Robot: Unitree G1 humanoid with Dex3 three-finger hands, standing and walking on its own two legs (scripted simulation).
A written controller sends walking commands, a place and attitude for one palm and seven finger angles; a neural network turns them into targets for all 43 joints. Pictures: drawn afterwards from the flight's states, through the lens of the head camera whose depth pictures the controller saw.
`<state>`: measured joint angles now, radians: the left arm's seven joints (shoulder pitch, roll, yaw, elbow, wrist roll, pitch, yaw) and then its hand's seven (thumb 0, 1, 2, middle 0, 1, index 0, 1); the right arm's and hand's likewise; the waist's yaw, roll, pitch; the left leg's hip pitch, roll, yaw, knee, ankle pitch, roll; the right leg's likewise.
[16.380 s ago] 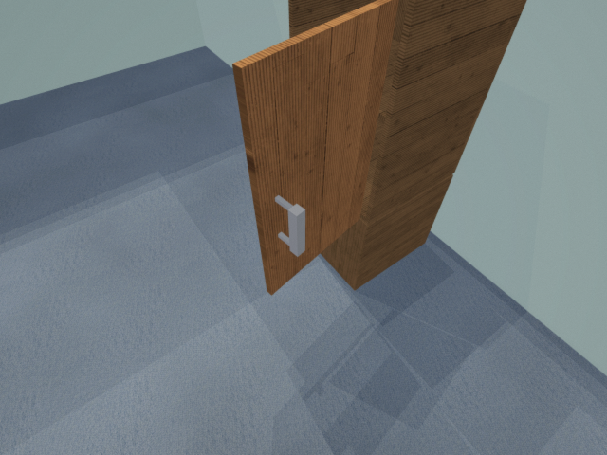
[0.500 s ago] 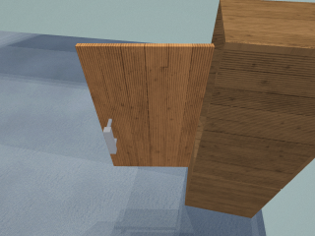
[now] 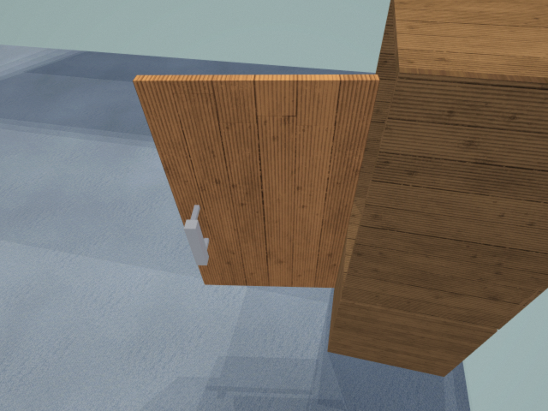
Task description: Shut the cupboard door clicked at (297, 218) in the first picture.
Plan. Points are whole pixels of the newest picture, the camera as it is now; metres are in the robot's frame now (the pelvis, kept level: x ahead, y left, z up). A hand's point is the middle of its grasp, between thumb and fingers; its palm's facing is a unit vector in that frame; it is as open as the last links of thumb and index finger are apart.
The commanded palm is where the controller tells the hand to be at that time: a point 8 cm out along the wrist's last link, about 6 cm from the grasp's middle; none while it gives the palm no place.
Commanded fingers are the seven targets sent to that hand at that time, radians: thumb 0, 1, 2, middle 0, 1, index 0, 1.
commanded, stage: look again from close up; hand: left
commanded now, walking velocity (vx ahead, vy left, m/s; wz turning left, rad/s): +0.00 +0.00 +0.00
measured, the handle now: (199, 235) +0.47 +0.19 -0.08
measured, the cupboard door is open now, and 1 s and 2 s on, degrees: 100 100 100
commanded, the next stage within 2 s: raise the hand and make a fist in 0.56 s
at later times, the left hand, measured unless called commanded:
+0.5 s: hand out of the picture +0.10 +0.17 -0.16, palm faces -0.01 -0.97 -0.25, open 7.4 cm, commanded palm none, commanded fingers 0.00 0.90 0.90 -0.20 -0.30 -0.20 -0.30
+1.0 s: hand (184, 370) +0.20 +0.15 -0.06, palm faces -0.02 -1.00 -0.03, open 6.6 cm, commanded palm +0.16 +0.22 -0.07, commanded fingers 0.00 0.90 0.90 -0.51 -0.64 -0.51 -0.64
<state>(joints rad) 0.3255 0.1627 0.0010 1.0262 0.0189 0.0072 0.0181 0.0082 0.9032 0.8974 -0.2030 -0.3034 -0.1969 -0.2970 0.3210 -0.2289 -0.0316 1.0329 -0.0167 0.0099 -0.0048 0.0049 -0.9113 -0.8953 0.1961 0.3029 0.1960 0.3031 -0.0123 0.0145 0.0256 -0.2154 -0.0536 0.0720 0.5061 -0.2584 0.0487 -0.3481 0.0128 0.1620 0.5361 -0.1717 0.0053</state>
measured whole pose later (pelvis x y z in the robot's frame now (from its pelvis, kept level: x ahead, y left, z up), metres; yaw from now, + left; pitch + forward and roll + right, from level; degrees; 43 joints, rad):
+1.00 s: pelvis +0.02 -0.04 -0.09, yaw +7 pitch +14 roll +2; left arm 0.35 0.21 0.15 0.27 -0.30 -0.63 -0.46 0.01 0.90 0.90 -0.35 -0.46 -0.34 -0.46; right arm 0.17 -0.28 -0.07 0.51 0.01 -0.32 -0.01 0.01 -0.91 -0.90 0.20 0.30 0.20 0.30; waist 0.00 -0.05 -0.16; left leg -0.84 -0.05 -0.03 1.18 -0.57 -0.02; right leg -0.95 0.02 0.02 1.19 -0.48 -0.02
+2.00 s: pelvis +0.01 -0.01 -0.12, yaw +7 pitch +19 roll -3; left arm 0.41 0.29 0.15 -0.10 -0.31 -0.34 -0.36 0.02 0.90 0.90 -1.24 -1.43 -1.23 -1.43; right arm 0.20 -0.23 0.03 0.41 0.02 -0.17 -0.04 0.01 -0.90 -0.90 0.20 0.30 0.20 0.30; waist 0.01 0.02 -0.18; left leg -1.07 -0.05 -0.08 1.39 -0.64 0.02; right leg -1.12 0.02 -0.03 1.29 -0.51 0.01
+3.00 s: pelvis +0.01 -0.02 -0.12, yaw +7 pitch +20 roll -3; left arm 0.21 0.27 0.10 0.01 -0.27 -0.31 -0.31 0.02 0.90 0.90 -1.30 -1.50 -1.30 -1.50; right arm 0.23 -0.24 0.03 0.45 0.03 -0.14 -0.05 0.01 -0.91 -0.90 0.20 0.30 0.20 0.30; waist -0.02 0.03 -0.18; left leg -1.08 -0.04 -0.08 1.38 -0.64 0.01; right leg -1.14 0.02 -0.03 1.29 -0.50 0.00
